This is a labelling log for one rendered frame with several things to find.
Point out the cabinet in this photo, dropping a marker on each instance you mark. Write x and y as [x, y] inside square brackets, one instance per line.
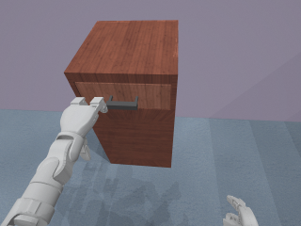
[132, 52]

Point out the robot left hand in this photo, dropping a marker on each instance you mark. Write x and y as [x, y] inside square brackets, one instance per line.
[80, 117]

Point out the robot left forearm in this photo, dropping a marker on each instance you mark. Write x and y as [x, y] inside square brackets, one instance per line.
[36, 207]

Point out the robot right hand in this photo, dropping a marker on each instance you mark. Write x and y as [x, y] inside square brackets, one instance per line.
[245, 215]

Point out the drawer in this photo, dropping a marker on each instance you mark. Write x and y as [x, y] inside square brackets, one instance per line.
[155, 96]

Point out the handle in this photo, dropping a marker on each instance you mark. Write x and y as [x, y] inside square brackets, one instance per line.
[122, 105]

